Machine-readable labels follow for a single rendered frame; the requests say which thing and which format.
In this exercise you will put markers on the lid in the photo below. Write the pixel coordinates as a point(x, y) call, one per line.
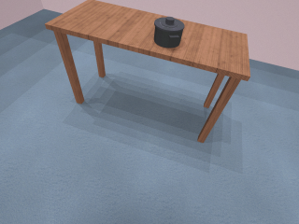
point(175, 27)

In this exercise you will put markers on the table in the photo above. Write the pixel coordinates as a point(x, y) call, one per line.
point(201, 46)

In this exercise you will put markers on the pot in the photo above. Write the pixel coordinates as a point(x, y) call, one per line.
point(166, 39)

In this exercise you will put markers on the knob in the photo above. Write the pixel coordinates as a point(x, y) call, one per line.
point(169, 20)

